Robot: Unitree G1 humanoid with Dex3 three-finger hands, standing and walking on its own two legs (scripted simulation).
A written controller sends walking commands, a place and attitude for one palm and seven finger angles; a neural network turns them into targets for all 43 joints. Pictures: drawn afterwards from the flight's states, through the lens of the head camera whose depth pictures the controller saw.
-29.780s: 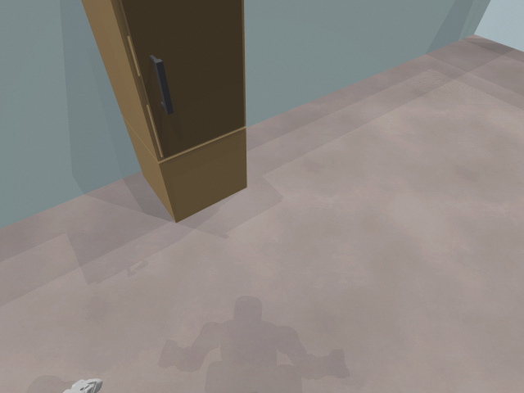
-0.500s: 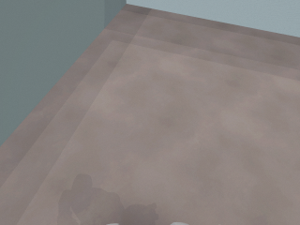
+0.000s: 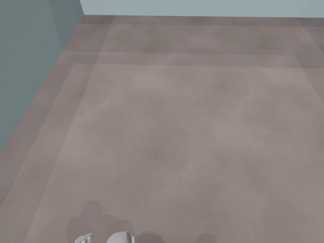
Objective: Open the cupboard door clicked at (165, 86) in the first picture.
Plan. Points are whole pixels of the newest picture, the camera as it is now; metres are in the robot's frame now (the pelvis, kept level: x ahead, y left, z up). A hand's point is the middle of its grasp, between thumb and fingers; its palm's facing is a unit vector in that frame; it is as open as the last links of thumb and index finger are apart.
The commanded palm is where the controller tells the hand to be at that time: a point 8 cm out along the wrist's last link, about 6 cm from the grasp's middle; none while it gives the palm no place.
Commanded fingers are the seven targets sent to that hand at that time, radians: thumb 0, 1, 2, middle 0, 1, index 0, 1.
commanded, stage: walk to a spot facing it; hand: left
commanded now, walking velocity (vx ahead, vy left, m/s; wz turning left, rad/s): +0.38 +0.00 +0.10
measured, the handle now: out of the picture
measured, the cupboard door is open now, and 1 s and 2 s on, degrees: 50 50 50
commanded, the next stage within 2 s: turn to face it in 0.22 s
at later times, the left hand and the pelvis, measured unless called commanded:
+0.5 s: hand (100, 215) +0.22 +0.20 -0.19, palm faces +0.15 -0.98 -0.15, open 7.4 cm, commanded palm none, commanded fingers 0.00 0.90 0.90 -0.20 -0.30 -0.20 -0.30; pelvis +0.23 +0.03 -0.01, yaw +4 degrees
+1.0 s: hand (111, 175) +0.34 +0.18 -0.16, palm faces +0.42 -0.88 -0.23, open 7.3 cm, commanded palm none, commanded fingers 0.00 0.90 0.90 -0.20 -0.30 -0.20 -0.30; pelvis +0.32 -0.03 +0.00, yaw +25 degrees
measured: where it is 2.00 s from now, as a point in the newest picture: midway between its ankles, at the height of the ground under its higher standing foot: (177, 207)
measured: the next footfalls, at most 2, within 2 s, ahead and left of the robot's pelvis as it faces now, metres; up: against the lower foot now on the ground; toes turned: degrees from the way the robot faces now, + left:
left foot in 0.32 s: +0.30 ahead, +0.12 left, +0.00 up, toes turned +9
right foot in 0.72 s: +0.37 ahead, -0.12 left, +0.00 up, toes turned +7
